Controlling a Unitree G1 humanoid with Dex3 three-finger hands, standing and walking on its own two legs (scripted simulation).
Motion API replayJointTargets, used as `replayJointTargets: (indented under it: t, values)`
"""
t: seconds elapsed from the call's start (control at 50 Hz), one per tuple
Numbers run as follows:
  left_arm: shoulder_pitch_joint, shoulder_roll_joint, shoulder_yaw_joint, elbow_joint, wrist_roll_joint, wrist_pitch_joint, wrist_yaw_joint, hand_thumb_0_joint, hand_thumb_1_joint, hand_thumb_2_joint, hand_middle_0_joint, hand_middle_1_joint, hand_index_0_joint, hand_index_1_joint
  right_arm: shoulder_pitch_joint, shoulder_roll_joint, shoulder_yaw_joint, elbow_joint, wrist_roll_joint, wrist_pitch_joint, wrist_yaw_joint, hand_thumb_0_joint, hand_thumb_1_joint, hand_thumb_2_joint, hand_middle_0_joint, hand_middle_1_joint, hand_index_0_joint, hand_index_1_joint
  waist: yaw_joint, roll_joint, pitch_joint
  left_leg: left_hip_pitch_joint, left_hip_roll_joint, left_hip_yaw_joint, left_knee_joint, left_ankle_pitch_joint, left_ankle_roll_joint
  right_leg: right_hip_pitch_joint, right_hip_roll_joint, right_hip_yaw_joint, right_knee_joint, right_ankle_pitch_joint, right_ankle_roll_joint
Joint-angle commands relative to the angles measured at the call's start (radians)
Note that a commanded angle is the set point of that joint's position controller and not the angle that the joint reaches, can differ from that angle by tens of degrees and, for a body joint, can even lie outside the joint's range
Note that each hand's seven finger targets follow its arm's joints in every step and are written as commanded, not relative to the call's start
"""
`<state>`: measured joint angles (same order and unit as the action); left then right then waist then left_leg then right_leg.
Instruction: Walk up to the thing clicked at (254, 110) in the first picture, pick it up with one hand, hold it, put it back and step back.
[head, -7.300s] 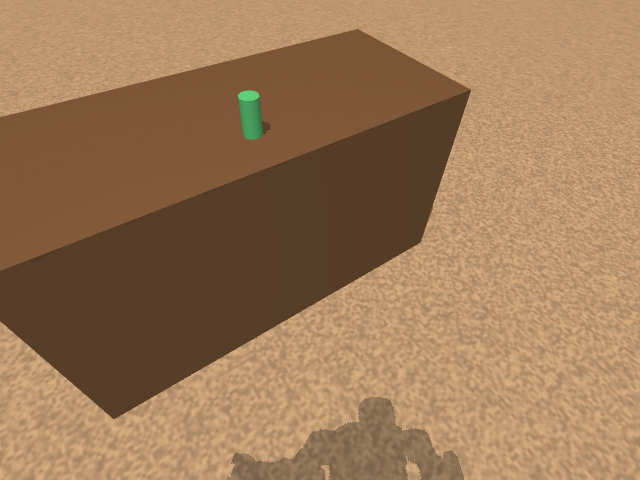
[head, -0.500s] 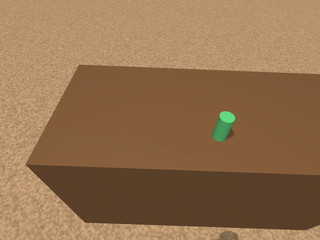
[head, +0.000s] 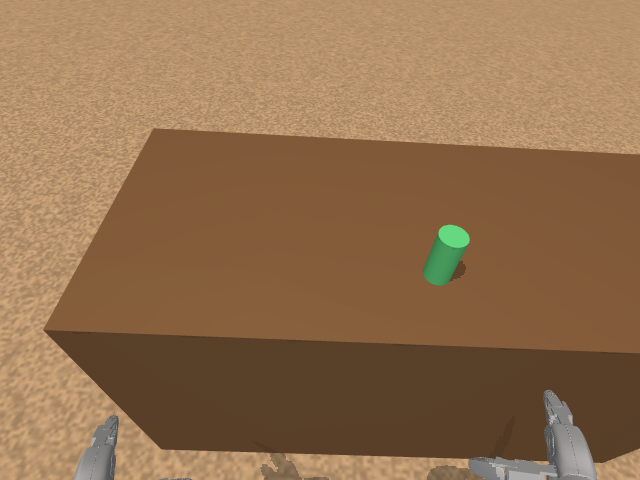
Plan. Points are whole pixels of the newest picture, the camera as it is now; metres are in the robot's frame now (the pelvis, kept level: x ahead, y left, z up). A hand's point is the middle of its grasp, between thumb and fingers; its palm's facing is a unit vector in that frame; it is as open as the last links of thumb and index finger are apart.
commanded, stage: rise first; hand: right
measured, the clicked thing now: (444, 256) +0.46 -0.22 -0.03
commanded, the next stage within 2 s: go down in 1.22 s
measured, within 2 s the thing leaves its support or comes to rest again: neither
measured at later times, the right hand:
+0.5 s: hand (548, 424) +0.18 -0.27 +0.01, palm faces +0.32 +0.87 -0.38, open 17.4 cm
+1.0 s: hand (578, 424) +0.17 -0.27 +0.06, palm faces +0.34 +0.85 -0.40, open 17.5 cm
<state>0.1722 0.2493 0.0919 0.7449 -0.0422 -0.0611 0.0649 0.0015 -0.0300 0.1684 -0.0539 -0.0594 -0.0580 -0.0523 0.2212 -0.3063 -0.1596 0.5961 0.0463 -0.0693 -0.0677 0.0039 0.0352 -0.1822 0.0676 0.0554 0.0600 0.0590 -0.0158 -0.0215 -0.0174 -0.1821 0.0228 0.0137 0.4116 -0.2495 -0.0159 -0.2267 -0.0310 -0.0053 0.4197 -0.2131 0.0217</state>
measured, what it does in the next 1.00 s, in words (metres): stands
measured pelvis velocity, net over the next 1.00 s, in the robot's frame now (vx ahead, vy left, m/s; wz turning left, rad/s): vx -0.01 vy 0.00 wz -0.02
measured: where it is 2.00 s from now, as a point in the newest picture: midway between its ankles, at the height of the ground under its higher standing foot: outside the picture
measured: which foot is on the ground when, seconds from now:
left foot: down 0.00-1.00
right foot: down 0.00-1.00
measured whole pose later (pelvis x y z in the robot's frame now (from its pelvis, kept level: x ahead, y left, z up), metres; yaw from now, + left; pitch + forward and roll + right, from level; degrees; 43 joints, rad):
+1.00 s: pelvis -0.01 +0.00 +0.00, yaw -1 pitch -4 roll +0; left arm 0.24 0.22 0.14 0.65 -0.01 -0.11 0.05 -0.01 -0.55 0.05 -0.06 -0.05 -0.05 -0.06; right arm 0.43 -0.30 -0.27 0.00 0.03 -0.21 -0.03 -0.01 0.55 -0.04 0.06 0.05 0.05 0.06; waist -0.04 -0.04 0.05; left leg -0.09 0.03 0.03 0.39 -0.24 -0.02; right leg -0.13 -0.02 0.01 0.38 -0.18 0.02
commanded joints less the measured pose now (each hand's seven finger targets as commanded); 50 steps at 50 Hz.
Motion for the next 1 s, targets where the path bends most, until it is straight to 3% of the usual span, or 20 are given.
replayJointTargets:
  t: [0.0,0.02,0.06,0.1,0.2,0.22,0.28,0.3,0.36,0.4,0.46,0.5,0.58,0.62,0.7,0.76,0.8,0.88,0.92,0.98]
  values:
    - [-0.121,0.181,0.054,-0.288,0.002,-0.061,0.027,0.000,-0.515,0.054,-0.066,-0.053,-0.058,-0.061,-0.102,-0.223,-0.089,-0.325,-0.002,-0.067,-0.025,0.000,0.446,-0.062,0.045,0.054,0.048,0.054,-0.006,0.014,-0.122,0.027,-0.022,0.041,-0.061,0.180,0.014,0.099,0.025,-0.035,-0.061,0.168,-0.030]
    - [-0.085,0.199,0.070,-0.306,0.004,-0.063,0.034,0.000,-0.529,0.046,-0.065,-0.054,-0.060,-0.059,-0.075,-0.240,-0.112,-0.336,-0.005,-0.069,-0.029,0.000,0.474,-0.057,0.043,0.055,0.047,0.055,0.005,0.028,-0.125,0.033,-0.018,0.040,-0.062,0.203,0.010,0.117,0.030,-0.036,-0.055,0.185,-0.033]
    - [-0.054,0.133,0.025,-0.342,0.006,-0.067,0.030,0.000,-0.540,0.037,-0.065,-0.055,-0.062,-0.057,-0.034,-0.192,-0.085,-0.402,-0.007,-0.077,-0.025,0.000,0.500,-0.052,0.043,0.055,0.047,0.055,-0.004,0.019,-0.120,0.050,-0.019,0.041,-0.053,0.222,0.012,0.127,0.030,-0.037,-0.056,0.207,-0.032]
    - [-0.049,0.158,0.050,-0.344,0.010,-0.067,0.037,0.000,-0.544,0.040,-0.064,-0.054,-0.061,-0.057,-0.005,-0.215,-0.124,-0.424,-0.008,-0.078,-0.033,0.000,0.510,-0.052,0.042,0.055,0.046,0.055,-0.016,0.017,-0.100,0.053,-0.018,0.048,-0.052,0.237,0.011,0.131,0.031,-0.032,-0.058,0.229,-0.031]
    - [0.098,0.115,0.048,-0.272,0.008,-0.051,0.018,0.000,-0.533,0.027,-0.059,-0.050,-0.060,-0.048,0.078,-0.187,-0.135,-0.475,-0.003,-0.074,-0.017,0.000,0.563,-0.041,0.039,0.057,0.046,0.057,-0.005,-0.017,-0.047,0.048,-0.017,0.049,-0.058,0.271,0.011,0.134,0.034,-0.045,-0.058,0.262,-0.030]
    - [0.093,0.099,0.034,-0.258,0.007,-0.048,0.011,0.000,-0.533,0.025,-0.059,-0.050,-0.060,-0.048,0.078,-0.192,-0.141,-0.508,-0.002,-0.075,-0.012,0.000,0.564,-0.040,0.040,0.057,0.046,0.057,-0.016,-0.033,-0.034,0.045,-0.016,0.052,-0.058,0.272,0.011,0.125,0.035,-0.045,-0.062,0.263,-0.029]
    - [0.057,0.130,0.078,-0.240,0.008,-0.046,0.005,0.000,-0.540,0.029,-0.059,-0.048,-0.058,-0.048,0.066,-0.183,-0.147,-0.552,0.002,-0.074,-0.001,0.000,0.549,-0.041,0.041,0.057,0.047,0.057,0.008,-0.028,-0.028,0.039,-0.016,0.052,-0.061,0.290,0.008,0.139,0.032,-0.044,-0.060,0.272,-0.030]
    - [0.002,0.145,0.082,-0.257,0.010,-0.049,0.003,0.000,-0.539,0.030,-0.059,-0.050,-0.059,-0.049,0.044,-0.201,-0.167,-0.585,0.003,-0.077,0.000,0.000,0.548,-0.041,0.042,0.056,0.047,0.056,-0.008,-0.025,-0.036,0.047,-0.015,0.052,-0.061,0.285,0.009,0.138,0.033,-0.042,-0.061,0.267,-0.029]
    - [-0.078,0.112,0.051,-0.265,0.015,-0.055,0.001,0.000,-0.553,0.044,-0.060,-0.052,-0.056,-0.056,0.042,-0.188,-0.158,-0.629,0.001,-0.093,0.000,0.000,0.533,-0.043,0.045,0.055,0.048,0.055,-0.022,-0.005,-0.027,0.056,-0.012,0.047,-0.067,0.252,0.008,0.125,0.033,-0.038,-0.061,0.240,-0.032]
    - [-0.081,0.146,0.076,-0.310,0.018,-0.062,0.010,0.000,-0.561,0.052,-0.060,-0.053,-0.054,-0.059,0.055,-0.190,-0.162,-0.658,-0.002,-0.105,-0.004,0.000,0.531,-0.045,0.045,0.055,0.047,0.055,-0.016,0.030,-0.068,0.073,-0.015,0.053,-0.063,0.263,0.006,0.155,0.029,-0.031,-0.063,0.254,-0.032]
    - [-0.052,0.109,0.046,-0.298,0.022,-0.061,0.008,0.000,-0.557,0.051,-0.059,-0.054,-0.054,-0.059,0.098,-0.181,-0.163,-0.678,-0.006,-0.121,-0.003,0.000,0.547,-0.043,0.044,0.055,0.047,0.055,-0.035,0.025,-0.057,0.092,-0.016,0.054,-0.064,0.245,0.011,0.144,0.031,-0.032,-0.068,0.249,-0.031]
    - [-0.032,0.151,0.088,-0.287,0.025,-0.061,0.014,0.000,-0.557,0.051,-0.059,-0.054,-0.054,-0.059,0.110,-0.197,-0.183,-0.668,-0.007,-0.127,-0.005,0.000,0.536,-0.043,0.046,0.055,0.048,0.055,-0.023,0.025,-0.042,0.080,-0.014,0.052,-0.072,0.215,0.012,0.142,0.033,-0.036,-0.072,0.220,-0.031]
    - [-0.005,0.158,0.111,-0.280,0.024,-0.063,0.009,0.000,-0.560,0.053,-0.058,-0.053,-0.052,-0.059,0.132,-0.196,-0.196,-0.696,-0.004,-0.139,0.003,0.000,0.542,-0.042,0.046,0.055,0.048,0.055,-0.017,0.019,-0.025,0.067,-0.015,0.055,-0.079,0.187,0.013,0.141,0.035,-0.038,-0.082,0.191,-0.032]
    - [-0.012,0.122,0.077,-0.301,0.022,-0.069,0.002,0.000,-0.555,0.049,-0.057,-0.053,-0.053,-0.057,0.118,-0.189,-0.194,-0.738,-0.002,-0.149,0.009,0.000,0.549,-0.040,0.045,0.056,0.048,0.056,-0.020,0.003,-0.014,0.060,-0.014,0.053,-0.089,0.167,0.014,0.136,0.038,-0.042,-0.088,0.170,-0.033]
    - [-0.017,0.120,0.093,-0.274,0.019,-0.077,-0.003,0.000,-0.557,0.047,-0.056,-0.049,-0.051,-0.054,0.104,-0.190,-0.200,-0.767,0.003,-0.169,0.013,0.000,0.553,-0.039,0.045,0.056,0.048,0.056,-0.016,-0.011,0.032,0.039,-0.016,0.054,-0.098,0.104,0.016,0.111,0.037,-0.039,-0.100,0.109,-0.032]
    - [-0.017,0.072,0.051,-0.255,0.019,-0.083,-0.012,0.000,-0.557,0.048,-0.054,-0.048,-0.049,-0.053,0.112,-0.180,-0.195,-0.789,0.002,-0.182,0.019,0.000,0.565,-0.037,0.044,0.057,0.048,0.057,-0.025,-0.026,0.045,0.033,-0.018,0.053,-0.101,0.077,0.019,0.099,0.037,-0.039,-0.102,0.085,-0.033]
    - [-0.028,0.125,0.098,-0.283,0.021,-0.091,-0.006,0.000,-0.554,0.048,-0.055,-0.048,-0.050,-0.053,0.129,-0.192,-0.210,-0.787,0.000,-0.190,0.017,0.000,0.564,-0.038,0.045,0.057,0.048,0.057,-0.020,-0.006,0.004,0.049,-0.018,0.054,-0.096,0.095,0.019,0.118,0.037,-0.036,-0.099,0.101,-0.031]
    - [-0.022,0.103,0.089,-0.237,0.024,-0.094,-0.007,0.000,-0.561,0.056,-0.056,-0.051,-0.050,-0.057,0.133,-0.190,-0.216,-0.799,-0.001,-0.203,0.017,0.000,0.543,-0.043,0.047,0.056,0.050,0.056,-0.028,-0.022,0.003,0.051,-0.013,0.052,-0.087,0.125,0.019,0.127,0.038,-0.034,-0.089,0.133,-0.032]
    - [-0.059,0.140,0.122,-0.258,0.027,-0.100,-0.002,0.000,-0.567,0.066,-0.056,-0.054,-0.048,-0.062,0.113,-0.202,-0.228,-0.805,0.000,-0.208,0.014,0.000,0.538,-0.045,0.047,0.056,0.050,0.056,-0.023,-0.003,-0.013,0.058,-0.016,0.055,-0.091,0.118,0.018,0.129,0.036,-0.031,-0.092,0.126,-0.033]
    - [-0.035,0.088,0.079,-0.242,0.026,-0.099,-0.009,0.000,-0.558,0.061,-0.056,-0.057,-0.052,-0.061,0.128,-0.191,-0.219,-0.808,-0.001,-0.216,0.018,0.000,0.540,-0.045,0.047,0.056,0.050,0.056,-0.032,-0.004,-0.008,0.060,-0.016,0.055,-0.090,0.125,0.019,0.125,0.037,-0.033,-0.090,0.135,-0.034]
